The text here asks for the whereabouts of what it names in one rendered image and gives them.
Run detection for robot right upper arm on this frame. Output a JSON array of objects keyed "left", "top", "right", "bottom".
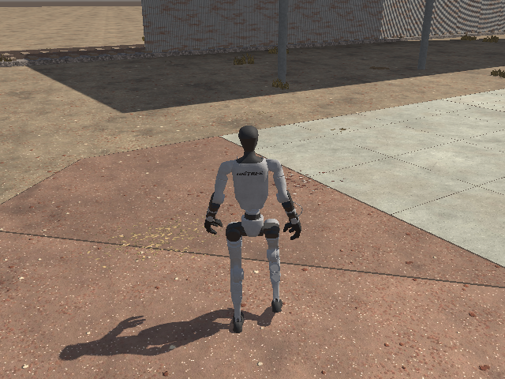
[{"left": 266, "top": 159, "right": 290, "bottom": 203}]

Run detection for right robot hand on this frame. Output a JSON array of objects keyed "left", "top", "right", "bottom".
[{"left": 283, "top": 220, "right": 301, "bottom": 240}]

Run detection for robot right forearm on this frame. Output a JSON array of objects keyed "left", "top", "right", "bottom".
[{"left": 282, "top": 190, "right": 299, "bottom": 224}]

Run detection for robot left upper arm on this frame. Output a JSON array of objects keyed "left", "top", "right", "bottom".
[{"left": 212, "top": 160, "right": 234, "bottom": 205}]

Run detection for robot left forearm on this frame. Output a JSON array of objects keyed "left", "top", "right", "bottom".
[{"left": 206, "top": 192, "right": 220, "bottom": 222}]

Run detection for left robot hand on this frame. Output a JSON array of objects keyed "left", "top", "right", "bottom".
[{"left": 204, "top": 219, "right": 223, "bottom": 235}]

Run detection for left robot shin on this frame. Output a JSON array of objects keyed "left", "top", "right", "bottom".
[{"left": 230, "top": 268, "right": 242, "bottom": 322}]

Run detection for robot right foot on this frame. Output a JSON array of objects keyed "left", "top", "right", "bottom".
[{"left": 271, "top": 298, "right": 282, "bottom": 313}]

